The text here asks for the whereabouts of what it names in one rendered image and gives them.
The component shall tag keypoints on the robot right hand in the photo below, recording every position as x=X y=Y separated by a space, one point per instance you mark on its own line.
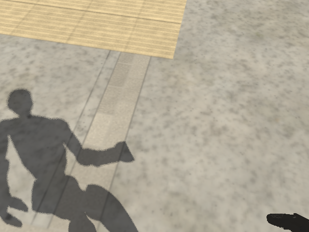
x=295 y=222

